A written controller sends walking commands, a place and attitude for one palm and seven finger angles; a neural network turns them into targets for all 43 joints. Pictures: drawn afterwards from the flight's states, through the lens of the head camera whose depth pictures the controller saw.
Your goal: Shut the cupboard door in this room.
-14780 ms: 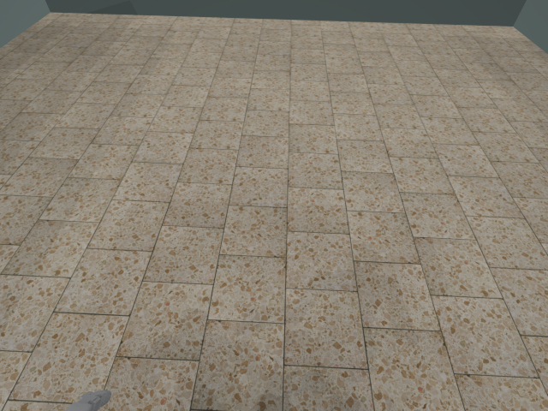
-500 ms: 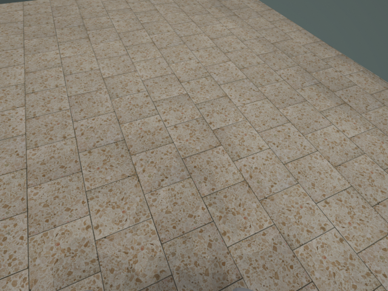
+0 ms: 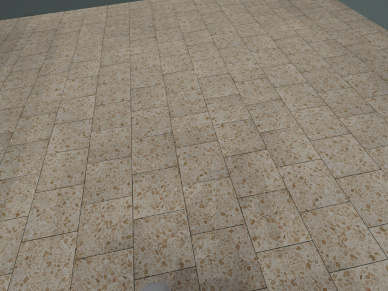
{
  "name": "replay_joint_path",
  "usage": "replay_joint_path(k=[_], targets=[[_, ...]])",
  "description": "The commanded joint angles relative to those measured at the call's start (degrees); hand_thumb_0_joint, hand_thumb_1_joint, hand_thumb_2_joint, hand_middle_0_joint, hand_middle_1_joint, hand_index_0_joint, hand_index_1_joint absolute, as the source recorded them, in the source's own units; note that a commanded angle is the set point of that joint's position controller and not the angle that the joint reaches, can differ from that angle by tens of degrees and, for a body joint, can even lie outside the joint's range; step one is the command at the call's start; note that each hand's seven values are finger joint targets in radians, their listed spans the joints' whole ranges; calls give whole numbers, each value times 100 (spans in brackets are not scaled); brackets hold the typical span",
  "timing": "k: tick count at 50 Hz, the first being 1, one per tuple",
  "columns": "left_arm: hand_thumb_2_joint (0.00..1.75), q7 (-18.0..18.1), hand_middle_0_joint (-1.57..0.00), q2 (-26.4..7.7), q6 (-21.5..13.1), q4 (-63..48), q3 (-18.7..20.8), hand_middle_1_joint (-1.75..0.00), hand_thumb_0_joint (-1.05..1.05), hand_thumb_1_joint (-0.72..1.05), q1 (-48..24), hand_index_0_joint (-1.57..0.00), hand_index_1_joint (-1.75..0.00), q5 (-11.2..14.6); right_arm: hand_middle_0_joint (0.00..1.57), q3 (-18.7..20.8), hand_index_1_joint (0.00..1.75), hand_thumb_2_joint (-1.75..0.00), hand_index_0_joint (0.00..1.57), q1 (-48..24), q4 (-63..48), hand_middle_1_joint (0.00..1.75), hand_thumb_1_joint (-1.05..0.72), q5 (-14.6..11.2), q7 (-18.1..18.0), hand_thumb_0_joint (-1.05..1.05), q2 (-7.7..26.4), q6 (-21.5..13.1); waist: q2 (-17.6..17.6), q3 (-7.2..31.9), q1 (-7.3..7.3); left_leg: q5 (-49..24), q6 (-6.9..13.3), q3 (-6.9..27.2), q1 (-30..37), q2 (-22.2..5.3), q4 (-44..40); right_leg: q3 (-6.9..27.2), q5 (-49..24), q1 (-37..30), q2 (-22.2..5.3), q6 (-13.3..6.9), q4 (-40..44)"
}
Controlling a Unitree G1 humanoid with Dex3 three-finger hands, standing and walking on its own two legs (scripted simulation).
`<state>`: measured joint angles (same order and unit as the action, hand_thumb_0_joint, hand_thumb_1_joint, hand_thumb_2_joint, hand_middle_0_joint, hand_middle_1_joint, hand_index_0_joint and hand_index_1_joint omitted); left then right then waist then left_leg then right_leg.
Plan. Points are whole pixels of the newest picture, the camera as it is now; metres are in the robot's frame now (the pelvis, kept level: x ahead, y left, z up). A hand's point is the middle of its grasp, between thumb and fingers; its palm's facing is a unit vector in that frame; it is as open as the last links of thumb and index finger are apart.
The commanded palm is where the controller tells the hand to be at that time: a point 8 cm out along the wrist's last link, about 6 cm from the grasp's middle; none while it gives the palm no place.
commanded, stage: turn or walk to find it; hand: left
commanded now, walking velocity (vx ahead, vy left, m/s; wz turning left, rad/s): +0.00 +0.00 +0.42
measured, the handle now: out of the picture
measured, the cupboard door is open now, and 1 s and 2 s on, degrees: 77 77 77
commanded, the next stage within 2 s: stand and wait in 1.02 s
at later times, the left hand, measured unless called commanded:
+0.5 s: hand out of the picture +0.02 +0.27 -0.17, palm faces +0.22 -0.94 -0.26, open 7.4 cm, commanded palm none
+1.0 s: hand out of the picture -0.06 +0.18 -0.15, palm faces +0.43 -0.86 -0.27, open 7.3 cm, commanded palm none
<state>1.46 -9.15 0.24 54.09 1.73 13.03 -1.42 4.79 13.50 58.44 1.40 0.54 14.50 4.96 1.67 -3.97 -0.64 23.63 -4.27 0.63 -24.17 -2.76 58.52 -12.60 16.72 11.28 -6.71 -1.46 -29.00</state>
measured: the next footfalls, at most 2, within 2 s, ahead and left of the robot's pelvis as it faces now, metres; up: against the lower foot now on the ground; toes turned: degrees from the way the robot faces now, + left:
left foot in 0.16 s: +0.01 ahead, +0.15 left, +0.00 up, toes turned +9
right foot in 0.66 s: +0.04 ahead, -0.09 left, +0.00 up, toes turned +10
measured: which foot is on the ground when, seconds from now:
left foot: up 0.00-0.14, down 0.16-0.66, up 0.68-1.00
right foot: down 0.00-0.16, up 0.18-0.64, down 0.66-1.00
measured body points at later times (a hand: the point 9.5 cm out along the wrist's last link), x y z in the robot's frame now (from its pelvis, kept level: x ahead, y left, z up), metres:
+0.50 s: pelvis -0.02 +0.04 +0.00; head +0.00 +0.05 +0.45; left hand +0.01 +0.32 -0.15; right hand +0.10 -0.18 -0.14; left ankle -0.03 +0.14 -0.74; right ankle +0.00 -0.11 -0.68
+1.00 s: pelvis -0.03 -0.02 +0.00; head +0.00 -0.03 +0.45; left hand -0.08 +0.23 -0.13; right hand +0.09 -0.25 -0.17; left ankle -0.13 +0.13 -0.67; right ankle +0.00 -0.10 -0.74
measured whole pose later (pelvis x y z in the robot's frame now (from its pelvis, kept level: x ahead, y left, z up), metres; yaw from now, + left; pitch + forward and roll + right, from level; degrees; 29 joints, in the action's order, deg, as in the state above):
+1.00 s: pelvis -0.03 -0.02 +0.00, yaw +25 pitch -1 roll +2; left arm 1.5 -9.2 0.3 54.3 1.8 13.5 -1.4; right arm 4.9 13.9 58.6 1.4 0.5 14.6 5.1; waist 1.6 -3.8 -0.6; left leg 23.2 -4.3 0.8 -24.3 -2.8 59.3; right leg -12.9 15.9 11.4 -6.6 -1.7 -28.9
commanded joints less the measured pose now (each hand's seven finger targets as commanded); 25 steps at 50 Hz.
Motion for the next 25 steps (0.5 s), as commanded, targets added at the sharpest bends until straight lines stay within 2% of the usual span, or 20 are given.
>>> replay_joint_path(k=[1,2,4,5,6,7,8,9,10,11,13,15,16,18,25], targets=[[90,33,-20,-1338,-65,-145,345,-30,0,90,459,-20,-30,-41,20,-43,30,-90,20,-598,-592,30,-90,-80,20,0,121,-246,-1353,375,388,315,28,-339,-195,72,-1022,1026,-2803,-775,-1388,-639,698],[90,34,-20,-1387,-55,-124,370,-30,0,90,489,-20,-30,-49,20,-60,30,-90,20,-622,-616,30,-90,-96,11,0,108,-273,-1424,457,403,362,65,-401,-71,91,-1311,1037,-2986,-847,-1417,-669,580],[90,27,-20,-1455,-32,-99,387,-30,0,90,414,-20,-30,-35,20,-76,30,-90,20,-488,-596,30,-90,-110,-7,0,141,-311,-1458,596,315,101,116,-548,317,136,-1897,910,-3062,-797,-1436,-589,348],[90,28,-20,-1476,-20,-103,395,-30,0,90,289,-20,-30,-23,20,-66,30,-90,20,-311,-566,30,-90,-105,-10,0,163,-332,-1377,650,175,-276,140,-601,649,140,-2342,776,-2821,-632,-1420,-465,182],[90,24,-20,-1426,-2,-100,401,-30,0,90,167,-20,-30,13,20,-54,30,-90,20,-113,-507,30,-90,-99,-1,0,226,-371,-1116,739,39,-936,187,-553,1171,103,-3098,571,-2472,-393,-1288,-236,-187],[90,8,-20,-1279,40,-151,368,-30,0,90,244,-20,-30,66,20,0,30,-90,20,76,-479,30,-90,-83,3,0,514,-434,-384,926,-84,-1785,321,-150,2019,-207,-3696,322,-1773,277,-1012,80,-921],[90,-23,-20,-905,72,-334,287,-30,0,90,284,-20,-30,101,20,133,30,-90,20,247,-497,30,-90,-41,-25,0,1090,-481,1375,933,-186,-3710,931,1708,2823,-1629,-3864,93,926,1832,-234,535,-2046],[90,4,-20,-824,127,-445,190,-30,0,90,-98,-20,-30,56,20,187,30,-90,20,535,-401,30,-90,-61,-68,0,1344,-415,1423,887,-346,-4916,1441,1917,2533,-2134,-3833,577,2184,1990,-27,568,-2808],[90,3,-20,-903,167,-437,223,-30,0,90,-200,-20,-30,48,20,150,30,-90,20,445,-395,30,-90,-37,-99,0,1235,-399,918,723,-293,-4651,1553,1538,2242,-2078,-3790,838,1926,1920,-103,504,-3220],[90,11,-20,-846,210,-330,233,-30,0,90,-234,-20,-30,42,20,92,30,-90,20,190,-420,30,-90,-24,-152,0,1053,-430,1356,626,-210,-4249,1418,1435,1927,-1717,-3901,1040,1621,1945,-131,538,-3346],[90,-48,-20,-982,209,-203,289,-30,0,90,-240,-20,-30,52,20,9,30,-90,20,-308,-574,30,-90,-25,-182,0,821,-425,1050,236,-38,-3818,1272,1060,1640,-1282,-3936,1111,967,1978,-66,564,-3602],[90,-77,-20,-959,189,-112,275,-30,0,90,-96,-20,-30,54,20,-18,30,-90,20,-346,-601,30,-90,-47,-178,0,777,-466,729,311,40,-3785,1218,906,1706,-1065,-3941,1079,678,1918,19,607,-3594],[90,-86,-20,-959,180,-95,270,-30,0,90,-42,-20,-30,52,20,-15,30,-90,20,-317,-619,30,-90,-56,-174,0,781,-479,576,386,59,-3725,1223,872,1785,-1055,-3967,1081,579,1919,27,627,-3560],[90,-68,-20,-931,191,-123,263,-30,0,90,-109,-20,-30,47,20,4,30,-90,20,-199,-612,30,-90,-54,-163,0,784,-483,485,419,19,-3517,1251,980,1784,-1035,-4022,1117,508,1878,59,669,-3443],[90,-30,-20,-808,172,-410,215,-30,0,90,-525,-20,-30,78,20,96,30,-90,20,-12,-611,30,-90,-2,-133,0,816,-420,659,387,-125,-3108,1423,1534,1684,-1084,-3930,1124,891,1600,217,654,-2260]])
